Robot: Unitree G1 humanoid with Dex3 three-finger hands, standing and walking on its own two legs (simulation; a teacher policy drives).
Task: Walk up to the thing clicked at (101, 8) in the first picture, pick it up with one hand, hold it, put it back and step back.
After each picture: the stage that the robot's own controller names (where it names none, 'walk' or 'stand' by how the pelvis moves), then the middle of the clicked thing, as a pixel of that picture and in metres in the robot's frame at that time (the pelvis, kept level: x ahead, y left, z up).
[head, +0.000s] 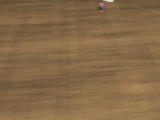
stand; (101, 7) +2.15 -0.28 -0.72
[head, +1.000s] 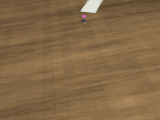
walk; (84, 19) +2.03 +0.10 -0.70
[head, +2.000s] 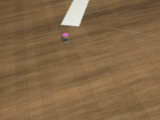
walk; (66, 38) +1.44 +0.27 -0.72
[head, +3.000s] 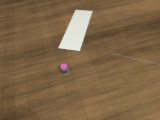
walk; (64, 69) +0.95 +0.24 -0.72
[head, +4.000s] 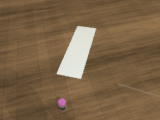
walk; (62, 105) +0.59 +0.22 -0.71
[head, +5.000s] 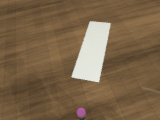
walk; (81, 114) +0.44 +0.10 -0.66
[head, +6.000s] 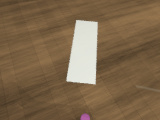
stand; out of the picture +0.37 -0.03 -0.68
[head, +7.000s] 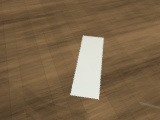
stand; out of the picture +0.35 -0.02 -0.72
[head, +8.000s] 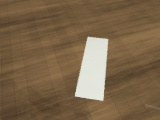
stand; out of the picture +0.34 -0.03 -0.73
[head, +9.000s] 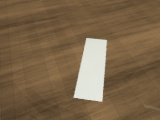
stand; out of the picture +0.34 -0.02 -0.73
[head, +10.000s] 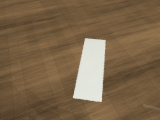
stand; out of the picture +0.34 -0.02 -0.73
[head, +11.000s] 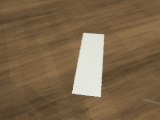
go down; out of the picture +0.34 -0.02 -0.72
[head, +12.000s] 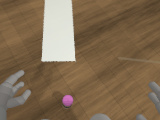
rest palm; (67, 102) +0.39 +0.00 -0.55
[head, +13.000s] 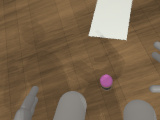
go down; (106, 83) +0.43 +0.01 -0.42
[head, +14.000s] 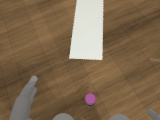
go down; (90, 100) +0.39 +0.00 -0.54
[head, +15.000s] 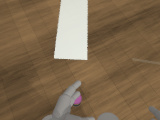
go down; (76, 100) +0.39 +0.00 -0.54
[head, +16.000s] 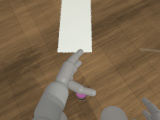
go down; (81, 94) +0.40 +0.00 -0.50
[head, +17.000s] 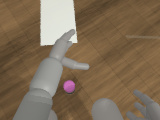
go down; (69, 88) +0.40 +0.02 -0.48
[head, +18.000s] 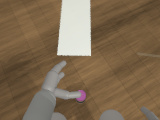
go down; (80, 97) +0.39 +0.00 -0.53
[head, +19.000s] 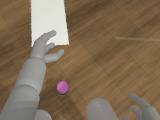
go down; (62, 89) +0.41 +0.01 -0.48
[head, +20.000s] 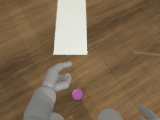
go down; (77, 96) +0.40 +0.00 -0.52
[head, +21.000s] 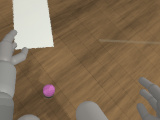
go down; (48, 92) +0.40 +0.02 -0.50
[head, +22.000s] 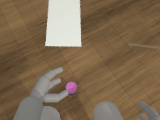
go down; (71, 89) +0.41 +0.01 -0.48
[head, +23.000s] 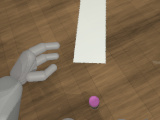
go down; (94, 103) +0.39 +0.00 -0.57
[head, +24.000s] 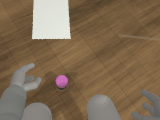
lift; (61, 83) +0.43 +0.01 -0.44
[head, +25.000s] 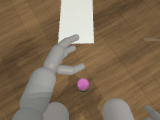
go down; (83, 86) +0.42 +0.00 -0.46
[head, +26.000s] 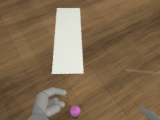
lift; (75, 112) +0.39 +0.01 -0.58
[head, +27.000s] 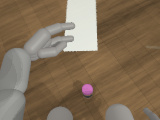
go down; (87, 91) +0.43 +0.00 -0.49
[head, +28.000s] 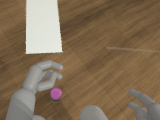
rest palm; (55, 95) +0.40 +0.01 -0.51
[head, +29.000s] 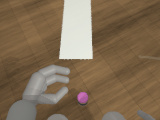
go down; (82, 99) +0.41 +0.00 -0.52
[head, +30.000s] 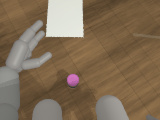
go down; (72, 81) +0.42 +0.02 -0.45
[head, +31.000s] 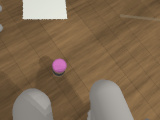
go down; (59, 68) +0.45 +0.04 -0.34
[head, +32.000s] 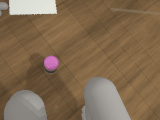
go down; (50, 65) +0.45 +0.05 -0.34
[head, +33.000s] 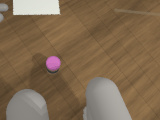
go down; (53, 65) +0.45 +0.04 -0.34
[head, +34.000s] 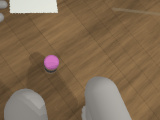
go down; (51, 65) +0.45 +0.05 -0.33
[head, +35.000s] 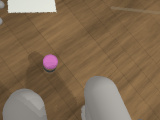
go down; (50, 64) +0.45 +0.05 -0.33
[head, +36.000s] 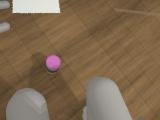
go down; (52, 65) +0.45 +0.05 -0.33
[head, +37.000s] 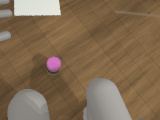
go down; (53, 66) +0.45 +0.05 -0.34
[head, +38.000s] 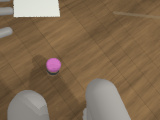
go down; (53, 67) +0.45 +0.04 -0.34
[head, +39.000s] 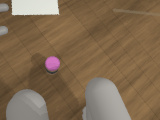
go down; (52, 66) +0.45 +0.05 -0.34
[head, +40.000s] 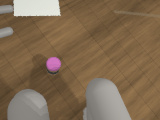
go down; (53, 66) +0.45 +0.04 -0.34
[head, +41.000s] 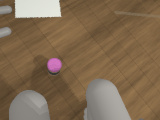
stand; (54, 67) +0.45 +0.04 -0.35
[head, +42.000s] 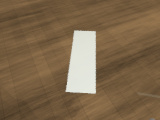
stand; out of the picture +0.36 -0.01 -0.65
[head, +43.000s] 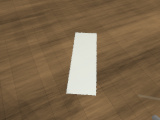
stand; out of the picture +0.36 -0.01 -0.66
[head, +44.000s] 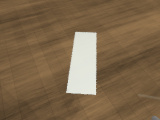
stand; out of the picture +0.36 -0.01 -0.66
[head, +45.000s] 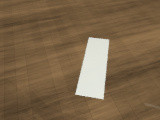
stand; out of the picture +0.38 -0.03 -0.72
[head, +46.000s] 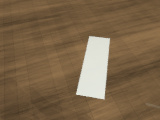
stand; out of the picture +0.36 -0.03 -0.72
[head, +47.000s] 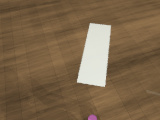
walk; out of the picture +0.38 -0.05 -0.71
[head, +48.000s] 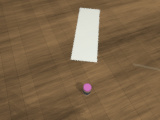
walk; (86, 89) +0.61 -0.05 -0.71
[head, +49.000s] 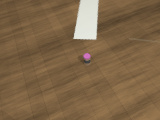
walk; (87, 59) +0.96 +0.06 -0.71
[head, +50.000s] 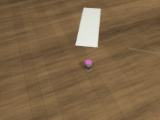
stand; (88, 65) +0.99 -0.03 -0.71
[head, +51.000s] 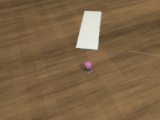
stand; (88, 67) +1.00 -0.03 -0.73
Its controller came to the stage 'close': yes
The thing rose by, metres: 0.00
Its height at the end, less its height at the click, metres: +0.00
